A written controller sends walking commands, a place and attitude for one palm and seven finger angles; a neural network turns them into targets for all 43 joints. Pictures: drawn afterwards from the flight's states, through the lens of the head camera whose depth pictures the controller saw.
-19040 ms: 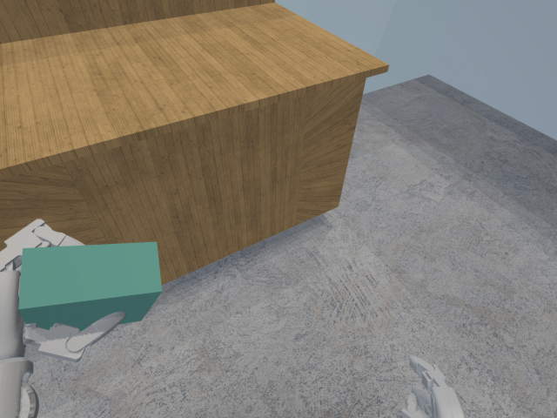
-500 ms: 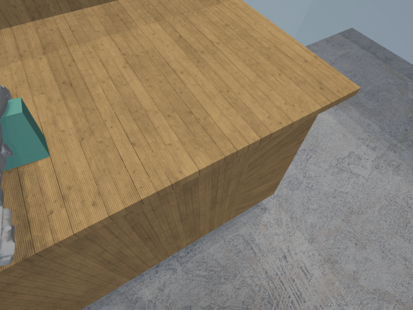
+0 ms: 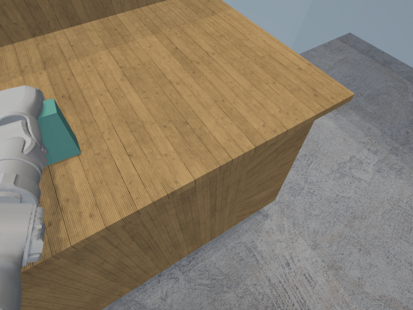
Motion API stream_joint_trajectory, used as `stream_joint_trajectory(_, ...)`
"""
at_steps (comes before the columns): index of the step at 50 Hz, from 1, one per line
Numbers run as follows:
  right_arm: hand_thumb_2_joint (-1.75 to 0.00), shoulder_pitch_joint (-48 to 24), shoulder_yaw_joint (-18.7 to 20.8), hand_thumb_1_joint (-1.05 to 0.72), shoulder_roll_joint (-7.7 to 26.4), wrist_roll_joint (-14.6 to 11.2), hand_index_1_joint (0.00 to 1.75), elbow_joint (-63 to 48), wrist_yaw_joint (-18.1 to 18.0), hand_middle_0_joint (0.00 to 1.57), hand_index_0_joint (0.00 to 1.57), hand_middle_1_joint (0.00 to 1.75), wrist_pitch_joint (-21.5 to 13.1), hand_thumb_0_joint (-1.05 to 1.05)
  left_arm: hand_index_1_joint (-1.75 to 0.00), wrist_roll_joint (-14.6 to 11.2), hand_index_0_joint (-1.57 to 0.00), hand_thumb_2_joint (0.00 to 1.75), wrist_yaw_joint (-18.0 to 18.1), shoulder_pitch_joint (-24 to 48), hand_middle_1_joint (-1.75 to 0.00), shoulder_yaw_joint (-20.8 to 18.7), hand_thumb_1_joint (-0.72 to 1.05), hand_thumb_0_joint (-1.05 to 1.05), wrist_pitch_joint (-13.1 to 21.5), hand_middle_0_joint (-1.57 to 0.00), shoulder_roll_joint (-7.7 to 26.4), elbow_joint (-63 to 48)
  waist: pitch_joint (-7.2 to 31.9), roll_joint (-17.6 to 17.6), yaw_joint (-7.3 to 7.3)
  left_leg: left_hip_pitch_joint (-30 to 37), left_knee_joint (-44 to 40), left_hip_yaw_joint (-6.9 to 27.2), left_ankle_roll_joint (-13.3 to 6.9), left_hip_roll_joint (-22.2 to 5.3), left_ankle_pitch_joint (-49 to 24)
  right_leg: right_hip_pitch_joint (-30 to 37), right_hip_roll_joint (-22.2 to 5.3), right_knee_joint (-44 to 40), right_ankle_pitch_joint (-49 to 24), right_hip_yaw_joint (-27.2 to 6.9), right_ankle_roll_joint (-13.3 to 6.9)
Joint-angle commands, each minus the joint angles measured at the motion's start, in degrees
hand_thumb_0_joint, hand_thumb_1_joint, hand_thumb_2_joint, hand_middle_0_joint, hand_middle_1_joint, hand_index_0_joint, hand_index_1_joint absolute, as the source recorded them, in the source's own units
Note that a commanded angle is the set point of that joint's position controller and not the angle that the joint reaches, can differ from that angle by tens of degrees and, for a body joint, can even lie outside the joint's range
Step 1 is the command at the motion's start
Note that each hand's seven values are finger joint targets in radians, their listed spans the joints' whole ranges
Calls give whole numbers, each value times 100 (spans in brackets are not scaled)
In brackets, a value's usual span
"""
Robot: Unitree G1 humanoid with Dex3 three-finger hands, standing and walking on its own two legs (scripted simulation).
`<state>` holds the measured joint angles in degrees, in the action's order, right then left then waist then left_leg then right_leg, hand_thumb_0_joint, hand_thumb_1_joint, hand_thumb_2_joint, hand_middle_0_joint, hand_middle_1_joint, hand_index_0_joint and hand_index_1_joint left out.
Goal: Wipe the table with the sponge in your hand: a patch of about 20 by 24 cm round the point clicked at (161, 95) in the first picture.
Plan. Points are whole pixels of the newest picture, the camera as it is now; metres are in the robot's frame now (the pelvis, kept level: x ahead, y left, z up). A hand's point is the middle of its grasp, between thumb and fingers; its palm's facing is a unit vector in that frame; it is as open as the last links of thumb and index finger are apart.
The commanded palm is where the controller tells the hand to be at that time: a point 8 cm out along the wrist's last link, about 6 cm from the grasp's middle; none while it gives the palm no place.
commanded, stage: wipe back along the middle lane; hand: left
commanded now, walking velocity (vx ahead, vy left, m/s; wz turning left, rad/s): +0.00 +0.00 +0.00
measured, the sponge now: (38, 144) +0.43 +0.35 +0.06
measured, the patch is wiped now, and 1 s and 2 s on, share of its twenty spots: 0.55 0.65 0.70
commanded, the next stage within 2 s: slide across to the third lane in 1.72 s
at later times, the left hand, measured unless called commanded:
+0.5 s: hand (44, 136) +0.42 +0.32 +0.10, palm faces -0.03 +0.01 -1.00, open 9.7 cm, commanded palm +0.39 +0.31 +0.14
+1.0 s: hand (49, 152) +0.38 +0.30 +0.10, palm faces +0.01 +0.03 -1.00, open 9.7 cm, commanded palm +0.34 +0.28 +0.12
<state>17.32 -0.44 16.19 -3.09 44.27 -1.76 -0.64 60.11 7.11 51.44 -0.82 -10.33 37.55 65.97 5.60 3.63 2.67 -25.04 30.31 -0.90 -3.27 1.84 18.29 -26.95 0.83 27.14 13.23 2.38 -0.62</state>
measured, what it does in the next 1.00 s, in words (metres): stands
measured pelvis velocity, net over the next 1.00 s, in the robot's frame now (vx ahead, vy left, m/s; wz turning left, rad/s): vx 0.00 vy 0.00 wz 0.01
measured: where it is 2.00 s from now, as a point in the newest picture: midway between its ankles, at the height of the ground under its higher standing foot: outside the picture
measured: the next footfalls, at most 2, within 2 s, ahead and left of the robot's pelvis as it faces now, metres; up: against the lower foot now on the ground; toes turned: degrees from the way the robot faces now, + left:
none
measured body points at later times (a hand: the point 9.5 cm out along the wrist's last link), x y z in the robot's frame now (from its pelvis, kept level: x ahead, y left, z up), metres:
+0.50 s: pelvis +0.01 +0.00 +0.00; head +0.04 -0.03 +0.45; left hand +0.42 +0.31 +0.15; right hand +0.09 -0.27 -0.14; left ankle -0.05 +0.08 -0.73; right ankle -0.01 -0.12 -0.73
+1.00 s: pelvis +0.00 +0.00 +0.00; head +0.02 -0.03 +0.45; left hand +0.38 +0.29 +0.15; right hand +0.15 -0.25 -0.12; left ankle -0.05 +0.08 -0.73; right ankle -0.01 -0.12 -0.73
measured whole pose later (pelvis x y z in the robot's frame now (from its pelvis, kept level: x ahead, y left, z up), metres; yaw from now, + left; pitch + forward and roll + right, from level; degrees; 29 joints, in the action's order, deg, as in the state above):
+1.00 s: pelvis +0.00 +0.00 +0.00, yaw +0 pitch +7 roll -1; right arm 11.2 -0.5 16.6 -4.1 42.6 -1.7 2.7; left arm 55.3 8.4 32.9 8.5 -25.7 25.2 39.1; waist 7.1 4.5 -2.6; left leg -17.2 28.0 -0.9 -3.1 2.5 18.1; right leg -20.4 0.2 27.6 14.6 2.1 -0.8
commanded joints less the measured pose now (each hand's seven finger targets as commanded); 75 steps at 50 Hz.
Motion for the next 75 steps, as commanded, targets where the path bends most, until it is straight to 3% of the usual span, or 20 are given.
stream_joint_trajectory(1, -90, 562, 356, -90, 961, -5, 30, -350, -114, 20, 20, 30, -120, 0, -160, 25, -120, 130, 152, 2652, -160, -127, 10, 0, -86, -120, 1650, -1015, 2116, -33, 125, 913, -117, 183, 157, -89, -2988, 1388, 105, 12, -2100, -219, -191)
stream_joint_trajectory(5, -90, 591, 340, -90, 968, -16, 30, -285, -144, 20, 20, 30, -125, 0, -160, 12, -120, 130, 49, 2879, -160, 64, 10, 0, -81, -120, 1514, -990, 1991, 90, 230, 972, -139, 223, 171, -86, -2881, 1213, 105, -24, -1973, -223, -193)
stream_joint_trajectory(8, -90, 600, 354, -90, 975, 13, 30, -308, -133, 20, 20, 30, -115, 0, -160, 6, -120, 130, -28, 2395, -160, -90, 10, 0, -21, -120, 1528, -1047, 2206, 136, 39, 1064, -141, 217, 184, -104, -3230, 1418, 100, -8, -2193, -227, -224)
stream_joint_trajectory(10, -90, 535, 374, -90, 897, -1, 30, -436, -101, 20, 20, 30, -114, 0, -160, -64, -120, 130, -49, 2164, -160, 106, 10, 0, 63, -120, 1164, -1429, 2424, 291, -54, 1278, -40, 213, 196, -110, -3747, 1486, 106, 67, -2390, -220, -214)
stream_joint_trajectory(15, -90, 289, 401, -90, 914, -37, 30, -502, -44, 20, 20, 30, -85, 0, -160, -277, -120, 130, 18, 1402, -160, 133, 10, 0, -17, -120, 746, -1707, 2050, -156, -140, 1175, -83, 199, 166, -124, -3716, 1471, 117, 52, -2392, -156, -187)
stream_joint_trajectory(18, -90, 95, 400, -90, 932, -38, 30, -505, 2, 20, 20, 30, -88, 0, -160, -312, -120, 130, 165, 972, -160, -158, 10, 0, -199, -120, 913, -1878, 2002, -135, -327, 1099, -191, 181, 161, -96, -3687, 1682, 102, 39, -2455, -160, -228)
stream_joint_trajectory(30, -90, -548, 239, -90, 851, -74, 30, -637, -77, 20, 20, 30, 33, 0, -160, -232, -120, 130, 61, 805, -160, 251, 10, 0, -915, -120, 509, -1876, 1505, -337, -285, 927, -478, 99, 136, -20, -2452, 1722, 46, -76, -1874, -142, -228)
stream_joint_trajectory(35, -90, -714, 214, -90, 796, -74, 30, -792, -117, 20, 20, 30, 56, 0, -160, -236, -120, 130, -42, 536, -160, 611, 10, 0, -946, -120, -21, -2056, 1323, -338, -276, 1026, -484, 128, 140, -40, -2241, 1470, 49, -95, -1564, -97, -241)
stream_joint_trajectory(38, -90, -805, 217, -90, 823, -64, 30, -836, -119, 20, 20, 30, 73, 0, -160, -268, -120, 130, -22, 346, -160, 451, 10, 0, -973, -120, 64, -2302, 1434, -373, -375, 1056, -478, 176, 171, -34, -2335, 1540, 61, -71, -1591, -109, -276)
stream_joint_trajectory(41, -90, -909, 209, -90, 755, -85, 30, -882, -119, 20, 20, 30, 66, 0, -160, -352, -120, 130, -4, 165, -160, 822, 10, 0, -1085, -120, -466, -2457, 1337, -392, -335, 1119, -435, 154, 179, -42, -2395, 1425, 58, -47, -1602, -73, -257)
stream_joint_trajectory(44, -90, -1009, 239, -90, 767, -80, 30, -931, -70, 20, 20, 30, 72, 0, -160, -434, -120, 130, 21, -285, -160, 644, 10, 0, -1249, -120, -418, -2890, 1612, -241, -512, 1317, -352, 194, 218, -75, -3002, 1571, 73, 36, -1883, -85, -289)
stream_joint_trajectory(47, -90, -1181, 236, -90, 736, -100, 30, -1003, -42, 20, 20, 30, 88, 0, -160, -567, -120, 130, -20, -608, -160, 931, 10, 0, -1492, -120, -880, -3256, 1540, -396, -503, 1352, -317, 183, 214, -69, -3097, 1592, 80, 36, -1980, -45, -268)
stream_joint_trajectory(53, -90, -1521, 181, -90, 796, -111, 30, -1036, -79, 20, 20, 30, 143, 0, -160, -667, -120, 130, -154, -968, -160, 715, 10, 0, -1935, -120, -645, -3743, 1315, -642, -627, 1273, -452, 183, 210, -60, -2774, 1743, 77, -17, -1889, -42, -286)
stream_joint_trajectory(57, -90, -1621, 115, -90, 726, -118, 30, -1055, -132, 20, 20, 30, 152, 0, -160, -638, -120, 130, -272, -904, -160, 975, 10, 0, -2065, -120, -907, -3816, 1061, -739, -550, 1247, -493, 174, 188, -36, -2506, 1646, 69, -13, -1715, -1, -277)
stream_joint_trajectory(59, -90, -1693, 108, -90, 712, -107, 30, -1120, -142, 20, 20, 30, 159, 0, -160, -624, -120, 130, -312, -1045, -160, 855, 10, 0, -2067, -120, -764, -4057, 1262, -631, -636, 1321, -477, 163, 187, -34, -2579, 1783, 56, 14, -1771, -42, -283)
stream_joint_trajectory(62, -90, -1748, 74, -90, 670, -102, 30, -1160, -139, 20, 20, 30, 154, 0, -160, -662, -120, 130, -357, -1224, -160, 1040, 10, 0, -2090, -120, -1045, -4223, 1215, -666, -629, 1341, -453, 155, 184, -18, -2594, 1784, 62, 27, -1831, -26, -279)
stream_joint_trajectory(63, -90, -1770, 97, -90, 701, -92, 30, -1167, -128, 20, 20, 30, 164, 0, -160, -654, -120, 130, -345, -1437, -160, 733, 10, 0, -2096, -120, -759, -4310, 1287, -649, -721, 1351, -447, 151, 185, -34, -2620, 1850, 72, 24, -1850, -62, -290)
stream_joint_trajectory(66, -90, -1880, 44, -90, 630, -106, 30, -1212, -139, 20, 20, 30, 158, 0, -160, -692, -120, 130, -355, -1327, -160, 1109, 10, 0, -2161, -120, -1159, -4535, 1105, -552, -640, 1367, -453, 146, 190, -11, -2569, 1762, 64, 17, -1814, -32, -284)
stream_joint_trajectory(68, -90, -1911, 47, -90, 681, -90, 30, -1190, -135, 20, 20, 30, 169, 0, -160, -674, -120, 130, -334, -1430, -160, 781, 10, 0, -2207, -120, -784, -4631, 1131, -566, -719, 1333, -473, 145, 195, -15, -2464, 1837, 73, 3, -1787, -74, -299)
stream_joint_trajectory(75, -90, -2146, 23, -90, 587, -101, 30, -1328, -69, 20, 20, 30, 193, 0, -160, -745, -120, 130, -379, -2384, -160, 954, 10, 0, -2445, -120, -1149, -5295, 1201, -645, -783, 1410, -419, 97, 186, -11, -2869, 2122, 64, 61, -2245, -73, -268)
